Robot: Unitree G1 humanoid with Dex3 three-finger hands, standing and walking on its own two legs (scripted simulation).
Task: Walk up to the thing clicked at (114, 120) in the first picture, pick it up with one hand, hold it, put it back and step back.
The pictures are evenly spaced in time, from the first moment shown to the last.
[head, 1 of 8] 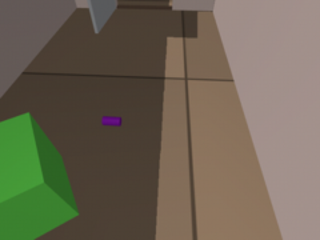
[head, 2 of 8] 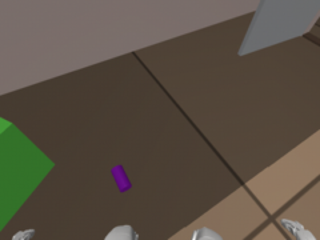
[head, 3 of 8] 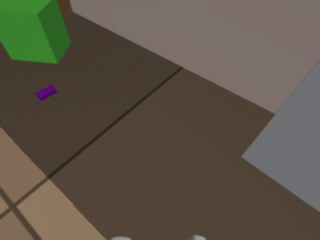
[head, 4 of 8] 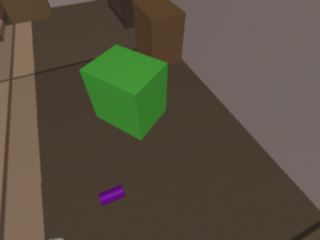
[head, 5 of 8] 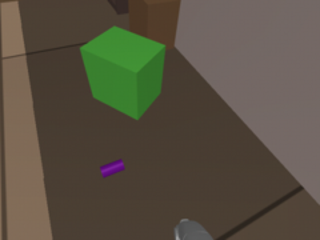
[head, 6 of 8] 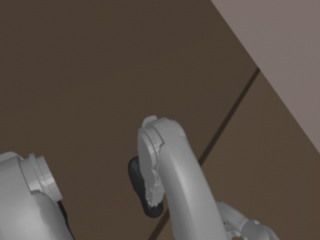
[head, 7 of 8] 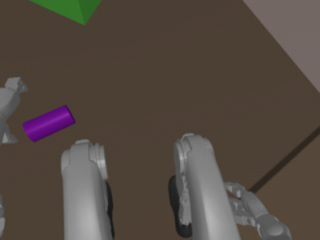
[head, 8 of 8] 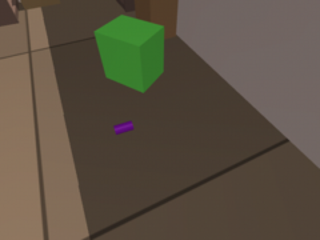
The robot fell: no
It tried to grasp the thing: yes
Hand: left
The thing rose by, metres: 0.66
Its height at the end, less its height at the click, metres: +0.00
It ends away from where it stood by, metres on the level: 0.01
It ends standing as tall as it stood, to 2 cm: yes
